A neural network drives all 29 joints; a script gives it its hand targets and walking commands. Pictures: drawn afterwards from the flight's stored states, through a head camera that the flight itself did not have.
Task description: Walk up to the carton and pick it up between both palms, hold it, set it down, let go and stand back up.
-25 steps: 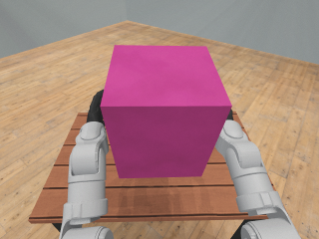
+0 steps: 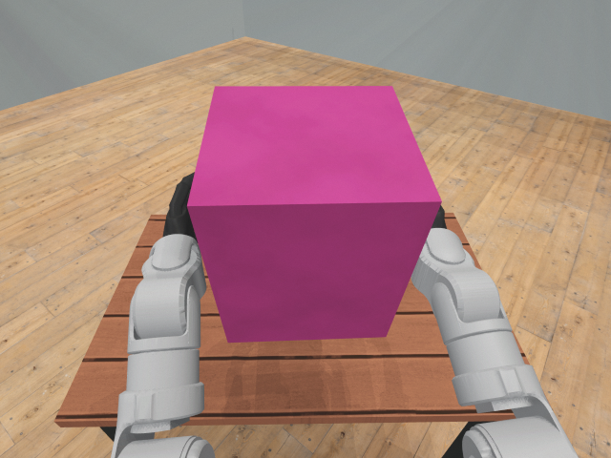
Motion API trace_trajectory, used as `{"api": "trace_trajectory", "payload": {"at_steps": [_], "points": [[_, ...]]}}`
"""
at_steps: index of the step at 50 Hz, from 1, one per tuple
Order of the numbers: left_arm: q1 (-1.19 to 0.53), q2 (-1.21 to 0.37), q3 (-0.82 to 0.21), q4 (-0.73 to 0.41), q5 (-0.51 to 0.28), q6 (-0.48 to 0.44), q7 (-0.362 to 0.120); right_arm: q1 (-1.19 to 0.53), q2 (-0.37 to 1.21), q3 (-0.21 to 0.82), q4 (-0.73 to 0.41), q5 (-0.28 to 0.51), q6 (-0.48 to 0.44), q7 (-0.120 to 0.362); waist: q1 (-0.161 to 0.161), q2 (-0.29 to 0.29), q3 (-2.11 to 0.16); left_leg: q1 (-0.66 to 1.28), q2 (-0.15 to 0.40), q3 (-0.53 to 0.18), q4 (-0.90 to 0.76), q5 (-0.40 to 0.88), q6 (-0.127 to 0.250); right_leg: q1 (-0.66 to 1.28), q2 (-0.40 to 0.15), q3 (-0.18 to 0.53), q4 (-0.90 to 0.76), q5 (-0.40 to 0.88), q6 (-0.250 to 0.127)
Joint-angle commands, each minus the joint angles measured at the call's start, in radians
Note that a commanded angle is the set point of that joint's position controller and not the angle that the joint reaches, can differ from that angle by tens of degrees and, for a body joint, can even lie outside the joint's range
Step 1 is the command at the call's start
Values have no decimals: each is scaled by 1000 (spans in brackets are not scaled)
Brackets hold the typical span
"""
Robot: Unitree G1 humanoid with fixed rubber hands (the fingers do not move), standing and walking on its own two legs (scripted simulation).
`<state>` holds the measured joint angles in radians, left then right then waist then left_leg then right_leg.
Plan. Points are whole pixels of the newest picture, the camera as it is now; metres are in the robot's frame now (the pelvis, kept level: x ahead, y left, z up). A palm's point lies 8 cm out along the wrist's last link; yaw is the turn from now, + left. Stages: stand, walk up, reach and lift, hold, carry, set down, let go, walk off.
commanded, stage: hold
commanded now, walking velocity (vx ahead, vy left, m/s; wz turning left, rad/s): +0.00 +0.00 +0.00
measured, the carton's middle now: (306, 220) +0.37 +0.00 +0.18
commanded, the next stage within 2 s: none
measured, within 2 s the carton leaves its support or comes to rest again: neither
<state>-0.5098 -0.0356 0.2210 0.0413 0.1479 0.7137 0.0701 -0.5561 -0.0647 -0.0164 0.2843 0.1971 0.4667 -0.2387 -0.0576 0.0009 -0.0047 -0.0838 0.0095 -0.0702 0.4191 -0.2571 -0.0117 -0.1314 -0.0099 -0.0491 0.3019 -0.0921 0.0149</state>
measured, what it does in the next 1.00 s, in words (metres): stands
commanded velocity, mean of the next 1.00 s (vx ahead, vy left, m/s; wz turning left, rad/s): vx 0.00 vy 0.00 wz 0.00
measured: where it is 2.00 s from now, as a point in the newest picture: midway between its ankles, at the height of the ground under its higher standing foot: outside the picture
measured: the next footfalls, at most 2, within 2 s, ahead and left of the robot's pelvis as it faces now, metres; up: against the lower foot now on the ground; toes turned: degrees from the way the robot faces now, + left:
none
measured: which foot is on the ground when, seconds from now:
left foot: down 0.00-1.00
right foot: down 0.00-1.00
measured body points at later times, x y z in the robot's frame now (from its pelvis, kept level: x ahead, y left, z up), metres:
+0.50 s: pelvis +0.00 +0.00 +0.00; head -0.03 +0.01 +0.45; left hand +0.37 +0.15 +0.18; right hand +0.37 -0.16 +0.17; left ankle -0.01 +0.12 -0.74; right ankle +0.05 -0.13 -0.75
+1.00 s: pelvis +0.00 +0.00 +0.00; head -0.03 +0.01 +0.45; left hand +0.36 +0.15 +0.18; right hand +0.37 -0.15 +0.17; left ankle -0.01 +0.12 -0.74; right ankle +0.05 -0.13 -0.75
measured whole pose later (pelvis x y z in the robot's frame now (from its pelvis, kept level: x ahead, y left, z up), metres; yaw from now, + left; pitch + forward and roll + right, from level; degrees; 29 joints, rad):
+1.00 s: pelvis +0.00 +0.00 +0.00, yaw +0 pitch -5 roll -2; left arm -0.50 -0.04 0.21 0.03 0.17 0.72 0.07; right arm -0.55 -0.07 -0.02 0.29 0.20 0.46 -0.23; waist -0.07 0.00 0.00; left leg -0.08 0.01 -0.07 0.43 -0.27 -0.01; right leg -0.12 -0.01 -0.05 0.31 -0.10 0.02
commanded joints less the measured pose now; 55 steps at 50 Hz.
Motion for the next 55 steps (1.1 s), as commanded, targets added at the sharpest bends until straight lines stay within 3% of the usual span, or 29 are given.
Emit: {"api": "trace_trajectory", "payload": {"at_steps": [1,3,4,8,9,12,14,15,19,20,21,22,25,28,29,32,33,34,35,38,39,42,43,44,46,47,49,53,55], "points": [[-774,-599,-630,-214,-163,-80,-156,-908,641,478,-392,141,-79,143,-21,42,-541,-87,-72,33,-78,359,-58,393,71,23,32,233,5],[-768,-602,-628,-195,-169,-77,-160,-930,656,479,-429,135,-88,144,-18,20,-536,-105,-72,35,-77,340,-48,394,68,26,32,227,5],[-776,-588,-618,-216,-155,-82,-157,-898,659,487,-394,141,-80,144,-7,34,-525,-96,-71,34,-84,347,-51,401,68,26,35,227,3],[-843,-598,-651,-252,-162,-85,-137,-903,652,458,-360,126,-79,164,-24,74,-526,-82,-64,32,-86,328,-63,333,69,21,31,130,-6],[-814,-617,-660,-235,-172,-81,-137,-943,658,468,-427,124,-91,166,-15,44,-562,-78,-68,35,-82,313,-52,347,70,19,27,138,-3],[-782,-602,-638,-180,-159,-75,-139,-935,644,468,-406,126,-83,158,-11,44,-533,-73,-65,35,-78,322,-51,350,73,19,33,163,-2],[-805,-604,-638,-227,-170,-85,-144,-938,664,491,-406,142,-84,158,-2,34,-571,-74,-69,36,-75,339,-46,371,71,22,40,188,2],[-804,-608,-655,-217,-167,-82,-143,-905,636,462,-364,128,-78,160,-33,66,-540,-64,-60,26,-80,344,-63,347,73,19,37,173,-6],[-784,-602,-604,-187,-153,-73,-151,-954,643,481,-402,145,-90,162,10,25,-542,-81,-69,38,-69,389,-48,389,75,26,35,220,-1],[-788,-584,-603,-179,-150,-72,-154,-947,634,466,-377,137,-85,161,-4,17,-524,-95,-66,40,-81,353,-45,389,76,23,34,198,0],[-788,-586,-601,-199,-158,-76,-153,-957,654,488,-408,144,-91,160,13,16,-566,-96,-68,41,-77,358,-40,401,71,27,42,208,2],[-782,-603,-635,-251,-179,-85,-148,-956,664,507,-462,158,-100,157,5,15,-640,-63,-71,36,-57,415,-43,428,78,26,52,271,4],[-764,-598,-643,-252,-170,-86,-139,-912,637,506,-430,159,-85,153,-7,35,-580,-45,-72,30,-46,461,-59,381,83,24,44,290,0],[-769,-586,-604,-198,-148,-67,-148,-935,634,478,-414,143,-82,158,9,20,-534,-84,-70,39,-82,327,-39,358,71,22,20,158,-1],[-799,-593,-629,-232,-173,-77,-148,-932,647,476,-417,136,-85,159,-13,2,-560,-79,-66,38,-82,336,-38,362,75,22,30,179,3],[-790,-590,-624,-209,-168,-81,-151,-926,660,479,-407,127,-84,157,-6,-2,-547,-89,-71,42,-81,346,-36,388,74,26,35,218,6],[-815,-599,-633,-223,-169,-84,-149,-929,662,480,-400,129,-85,158,-9,33,-558,-95,-72,37,-80,345,-44,394,69,31,41,219,1],[-806,-619,-659,-250,-181,-88,-145,-958,676,506,-458,147,-97,158,-1,43,-623,-94,-75,34,-64,382,-46,411,69,33,48,252,2],[-792,-605,-652,-228,-174,-84,-142,-948,657,497,-433,149,-90,154,-6,40,-584,-91,-72,34,-62,389,-46,405,73,30,47,252,-1],[-775,-577,-554,-106,-130,-68,-164,-945,645,447,-337,105,-78,156,12,-23,-453,-134,-70,52,-117,228,-18,370,64,26,13,115,5],[-784,-581,-567,-143,-137,-75,-166,-945,665,455,-353,115,-86,157,13,-23,-497,-122,-68,50,-119,242,-17,391,64,29,24,139,7],[-811,-637,-658,-221,-184,-82,-152,-974,661,474,-428,140,-103,153,-22,41,-600,-53,-66,32,-56,416,-58,393,80,20,47,261,-1],[-835,-618,-654,-214,-181,-87,-151,-942,644,465,-389,132,-89,149,-40,43,-572,-40,-67,31,-52,412,-67,373,79,17,42,250,2],[-802,-620,-634,-175,-161,-78,-153,-936,633,463,-383,128,-88,152,-23,72,-539,-52,-67,34,-60,385,-67,357,75,18,31,205,-4],[-806,-628,-660,-248,-177,-88,-149,-914,650,467,-401,135,-93,155,-41,68,-577,-48,-65,30,-57,413,-70,372,79,17,43,236,-2],[-777,-622,-660,-234,-174,-86,-145,-924,649,481,-434,145,-98,155,-26,64,-575,-58,-68,27,-49,435,-69,385,77,19,43,265,-2],[-773,-583,-617,-198,-136,-79,-150,-859,624,452,-328,122,-78,158,-34,55,-477,-89,-64,28,-83,357,-65,366,68,13,30,199,0],[-800,-594,-644,-232,-164,-93,-150,-925,655,480,-425,132,-98,159,-20,37,-571,-77,-71,28,-72,374,-53,392,71,20,43,231,5],[-800,-585,-593,-147,-135,-85,-149,-946,646,459,-355,117,-88,168,7,20,-482,-113,-67,39,-104,281,-33,352,69,18,27,127,2]]}}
